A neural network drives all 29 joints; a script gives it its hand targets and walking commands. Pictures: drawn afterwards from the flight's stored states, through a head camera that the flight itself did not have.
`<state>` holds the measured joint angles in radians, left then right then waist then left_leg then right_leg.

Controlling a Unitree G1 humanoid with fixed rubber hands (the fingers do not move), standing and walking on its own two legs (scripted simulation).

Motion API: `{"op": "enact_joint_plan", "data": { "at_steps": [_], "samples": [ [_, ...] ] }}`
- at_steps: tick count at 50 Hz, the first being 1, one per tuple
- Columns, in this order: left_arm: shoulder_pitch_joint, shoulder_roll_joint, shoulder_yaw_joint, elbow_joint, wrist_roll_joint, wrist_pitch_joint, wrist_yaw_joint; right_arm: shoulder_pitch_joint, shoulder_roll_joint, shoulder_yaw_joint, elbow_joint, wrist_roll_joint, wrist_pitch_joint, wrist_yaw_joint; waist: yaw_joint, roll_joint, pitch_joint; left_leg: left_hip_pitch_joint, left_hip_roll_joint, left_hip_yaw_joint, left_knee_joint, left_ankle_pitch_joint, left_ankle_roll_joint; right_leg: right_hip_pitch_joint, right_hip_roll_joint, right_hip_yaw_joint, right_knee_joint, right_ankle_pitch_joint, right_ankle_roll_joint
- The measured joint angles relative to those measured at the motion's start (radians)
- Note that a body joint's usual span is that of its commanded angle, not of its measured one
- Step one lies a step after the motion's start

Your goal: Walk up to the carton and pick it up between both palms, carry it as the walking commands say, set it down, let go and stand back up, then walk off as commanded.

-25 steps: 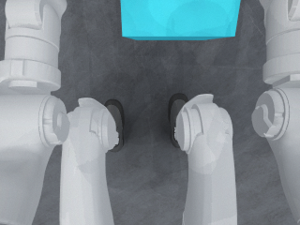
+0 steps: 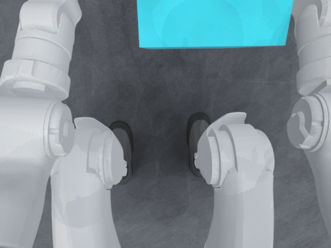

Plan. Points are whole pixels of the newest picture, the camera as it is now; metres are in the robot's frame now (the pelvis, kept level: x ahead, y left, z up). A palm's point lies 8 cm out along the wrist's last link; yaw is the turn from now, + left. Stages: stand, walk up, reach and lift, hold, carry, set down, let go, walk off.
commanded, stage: reach and lift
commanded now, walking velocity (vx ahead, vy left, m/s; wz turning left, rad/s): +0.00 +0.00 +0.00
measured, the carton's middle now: out of the picture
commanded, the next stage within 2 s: none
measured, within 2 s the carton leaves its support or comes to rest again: leaves its support in 1.46 s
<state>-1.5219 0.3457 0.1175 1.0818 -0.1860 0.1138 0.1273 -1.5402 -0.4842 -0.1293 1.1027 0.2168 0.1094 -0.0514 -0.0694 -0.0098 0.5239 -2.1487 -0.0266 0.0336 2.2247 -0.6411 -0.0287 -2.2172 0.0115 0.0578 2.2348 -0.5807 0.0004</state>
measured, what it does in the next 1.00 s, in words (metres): stands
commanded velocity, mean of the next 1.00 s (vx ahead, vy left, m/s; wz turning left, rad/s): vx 0.00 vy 0.00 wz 0.00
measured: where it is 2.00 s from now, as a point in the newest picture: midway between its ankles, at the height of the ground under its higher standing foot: (160, 158)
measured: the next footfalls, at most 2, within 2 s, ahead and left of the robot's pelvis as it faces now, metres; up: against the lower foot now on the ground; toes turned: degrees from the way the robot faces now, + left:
none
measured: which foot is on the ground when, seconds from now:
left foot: down 0.00-1.00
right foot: down 0.00-1.00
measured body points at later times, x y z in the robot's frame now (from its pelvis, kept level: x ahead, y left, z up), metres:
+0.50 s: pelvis +0.00 +0.00 +0.00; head +0.38 -0.04 +0.22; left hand +0.57 +0.11 -0.20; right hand +0.55 -0.26 -0.18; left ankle +0.11 +0.12 -0.33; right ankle +0.11 -0.12 -0.33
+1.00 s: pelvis +0.00 +0.00 +0.00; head +0.39 -0.04 +0.22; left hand +0.58 +0.08 -0.20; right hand +0.56 -0.23 -0.19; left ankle +0.11 +0.12 -0.33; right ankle +0.11 -0.12 -0.33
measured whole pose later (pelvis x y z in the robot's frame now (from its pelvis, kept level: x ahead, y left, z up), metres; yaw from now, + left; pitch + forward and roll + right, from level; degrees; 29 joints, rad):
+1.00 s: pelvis +0.00 +0.00 +0.00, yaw +0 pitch +32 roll +4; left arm -1.55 0.30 0.17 1.09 -0.14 0.13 0.02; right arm -1.57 -0.38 -0.20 1.12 0.14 0.11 0.01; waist -0.09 -0.01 0.52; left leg -2.15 -0.03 0.03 2.24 -0.66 -0.03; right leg -2.22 0.01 0.06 2.25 -0.60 0.00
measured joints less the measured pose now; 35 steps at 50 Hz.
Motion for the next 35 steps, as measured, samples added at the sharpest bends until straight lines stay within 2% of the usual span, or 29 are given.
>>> {"op": "enact_joint_plan", "data": {
  "at_steps": [21,31,33,35],
  "samples": [
    [0.0,0.0,-0.03,0.003,-0.001,0.0,-0.022,0.0,0.004,0.0,0.009,0.002,-0.005,0.013,-0.001,0.0,-0.001,0.0,-0.001,0.0,0.006,-0.002,-0.001,-0.001,-0.001,0.0,0.007,-0.002,0.0],
    [-0.025,-0.044,-0.042,0.005,-0.001,0.001,-0.078,-0.031,0.081,0.001,0.009,0.006,-0.011,0.04,-0.012,-0.002,-0.003,0.0,-0.002,0.0,0.006,-0.003,0.0,-0.001,-0.002,0.0,0.008,-0.004,0.0],
    [-0.026,-0.047,-0.026,0.007,0.004,0.002,-0.051,-0.031,0.095,0.0,0.012,0.005,-0.013,0.014,-0.012,-0.002,-0.003,0.0,-0.002,0.0,0.006,-0.005,-0.001,-0.001,-0.002,0.0,0.008,-0.006,0.0],
    [-0.026,-0.047,-0.006,0.007,0.021,0.003,-0.059,-0.03,0.09,0.0,0.014,-0.013,-0.013,0.024,-0.012,-0.002,-0.003,0.0,-0.002,0.0,0.006,-0.007,-0.001,-0.001,-0.002,0.0,0.008,-0.008,0.0]
  ]
}}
